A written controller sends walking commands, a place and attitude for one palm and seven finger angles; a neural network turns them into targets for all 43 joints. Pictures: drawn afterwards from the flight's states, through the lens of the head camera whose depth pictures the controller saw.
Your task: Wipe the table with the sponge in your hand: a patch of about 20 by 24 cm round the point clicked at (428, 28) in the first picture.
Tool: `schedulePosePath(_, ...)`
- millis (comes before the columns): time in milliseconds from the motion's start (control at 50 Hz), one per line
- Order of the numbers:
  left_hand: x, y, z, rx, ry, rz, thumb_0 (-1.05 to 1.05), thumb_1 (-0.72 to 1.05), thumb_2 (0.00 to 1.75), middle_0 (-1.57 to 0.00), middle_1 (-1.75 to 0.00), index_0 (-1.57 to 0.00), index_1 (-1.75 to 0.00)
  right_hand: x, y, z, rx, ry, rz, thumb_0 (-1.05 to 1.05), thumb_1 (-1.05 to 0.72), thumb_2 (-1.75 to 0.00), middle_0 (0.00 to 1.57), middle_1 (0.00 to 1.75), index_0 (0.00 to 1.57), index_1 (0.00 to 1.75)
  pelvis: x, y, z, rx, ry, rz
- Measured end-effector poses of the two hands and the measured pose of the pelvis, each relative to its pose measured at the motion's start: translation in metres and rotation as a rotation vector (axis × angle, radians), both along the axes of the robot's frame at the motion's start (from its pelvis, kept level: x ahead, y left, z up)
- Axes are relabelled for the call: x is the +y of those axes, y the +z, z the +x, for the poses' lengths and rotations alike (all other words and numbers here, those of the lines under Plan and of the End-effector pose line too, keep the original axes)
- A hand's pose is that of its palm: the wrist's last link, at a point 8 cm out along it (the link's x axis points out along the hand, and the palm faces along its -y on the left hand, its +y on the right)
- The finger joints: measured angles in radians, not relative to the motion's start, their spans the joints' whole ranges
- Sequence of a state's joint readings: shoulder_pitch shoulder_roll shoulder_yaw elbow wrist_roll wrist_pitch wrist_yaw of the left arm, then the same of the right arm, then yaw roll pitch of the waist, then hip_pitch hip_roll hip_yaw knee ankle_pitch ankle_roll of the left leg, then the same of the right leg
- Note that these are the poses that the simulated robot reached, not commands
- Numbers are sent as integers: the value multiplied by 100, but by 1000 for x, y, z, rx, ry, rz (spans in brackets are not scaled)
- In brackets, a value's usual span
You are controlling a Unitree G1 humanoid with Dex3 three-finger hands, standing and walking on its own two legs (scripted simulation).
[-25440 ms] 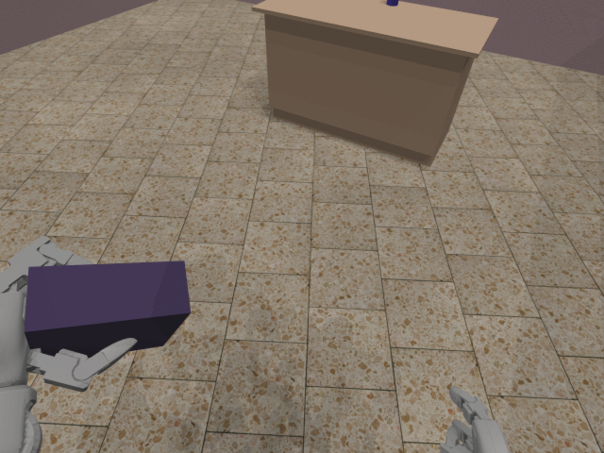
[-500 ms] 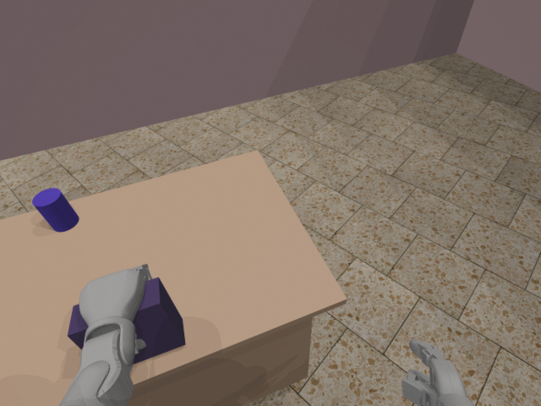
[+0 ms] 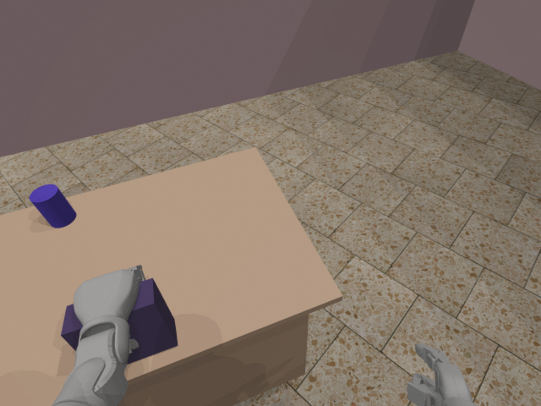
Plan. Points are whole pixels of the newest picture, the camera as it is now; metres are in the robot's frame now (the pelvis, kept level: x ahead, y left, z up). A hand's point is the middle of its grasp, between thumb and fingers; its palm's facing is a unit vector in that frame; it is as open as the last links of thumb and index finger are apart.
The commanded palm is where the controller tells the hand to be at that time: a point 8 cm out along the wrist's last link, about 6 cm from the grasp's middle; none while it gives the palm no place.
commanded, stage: wipe forward along the first lane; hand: left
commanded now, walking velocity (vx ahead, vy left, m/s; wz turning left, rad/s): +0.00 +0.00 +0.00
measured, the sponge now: (130, 333) +0.23 +0.28 -0.06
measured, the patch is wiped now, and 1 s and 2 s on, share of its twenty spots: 0.00 0.25 0.35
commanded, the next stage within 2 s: slide across to the middle lane in 1.58 s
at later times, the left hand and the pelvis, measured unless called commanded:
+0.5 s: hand (122, 287) +0.29 +0.30 -0.02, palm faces -0.14 -0.03 -0.99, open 9.8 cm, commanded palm +0.29 +0.30 +0.02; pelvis -0.01 -0.01 -0.01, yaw +0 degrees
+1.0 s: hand (120, 259) +0.35 +0.33 -0.02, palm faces -0.15 +0.00 -0.99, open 9.8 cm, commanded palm +0.34 +0.33 +0.02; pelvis -0.01 +0.00 -0.03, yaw +0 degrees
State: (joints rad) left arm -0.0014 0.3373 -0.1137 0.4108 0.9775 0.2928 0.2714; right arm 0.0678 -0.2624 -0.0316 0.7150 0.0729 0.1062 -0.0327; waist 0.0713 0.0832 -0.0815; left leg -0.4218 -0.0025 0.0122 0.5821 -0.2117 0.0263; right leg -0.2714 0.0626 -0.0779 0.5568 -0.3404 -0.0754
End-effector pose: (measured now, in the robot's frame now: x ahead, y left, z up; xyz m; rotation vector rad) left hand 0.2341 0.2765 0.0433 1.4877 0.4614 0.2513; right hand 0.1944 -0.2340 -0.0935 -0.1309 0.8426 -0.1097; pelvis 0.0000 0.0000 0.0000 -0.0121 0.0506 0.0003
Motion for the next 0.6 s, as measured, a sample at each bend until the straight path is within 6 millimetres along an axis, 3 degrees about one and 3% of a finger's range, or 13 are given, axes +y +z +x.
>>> schedulePosePath(600, 26, -2, 60, 20, 5, 58, 0, -51, 107, -79, -134, -79, -134, -35, -37, -75, 203, -98, -48, 1, -90, -90, 20, 30, 20, 30, -9, -15, -12, 103, 3, -12)
